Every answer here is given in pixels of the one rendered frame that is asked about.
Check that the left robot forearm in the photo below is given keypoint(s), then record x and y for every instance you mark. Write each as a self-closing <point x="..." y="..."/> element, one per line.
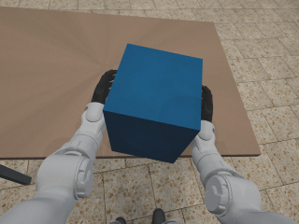
<point x="88" y="138"/>

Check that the left robot upper arm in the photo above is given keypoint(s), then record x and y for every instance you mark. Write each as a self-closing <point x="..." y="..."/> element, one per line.
<point x="61" y="182"/>

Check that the table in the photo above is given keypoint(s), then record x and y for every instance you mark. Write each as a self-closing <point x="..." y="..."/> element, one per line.
<point x="52" y="60"/>

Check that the robot left hand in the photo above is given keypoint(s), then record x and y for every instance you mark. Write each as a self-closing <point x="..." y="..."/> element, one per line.
<point x="102" y="89"/>

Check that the carton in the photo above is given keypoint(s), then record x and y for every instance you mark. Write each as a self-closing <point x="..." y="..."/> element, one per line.
<point x="153" y="109"/>

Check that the right robot forearm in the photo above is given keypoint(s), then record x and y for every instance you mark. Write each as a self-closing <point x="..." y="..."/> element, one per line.
<point x="206" y="157"/>

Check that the right robot upper arm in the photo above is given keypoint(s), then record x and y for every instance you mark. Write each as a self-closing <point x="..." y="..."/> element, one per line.
<point x="236" y="200"/>

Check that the robot right hand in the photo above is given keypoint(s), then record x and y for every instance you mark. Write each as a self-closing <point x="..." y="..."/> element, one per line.
<point x="206" y="104"/>

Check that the right robot foot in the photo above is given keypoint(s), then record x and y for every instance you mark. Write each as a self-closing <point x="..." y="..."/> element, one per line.
<point x="158" y="216"/>

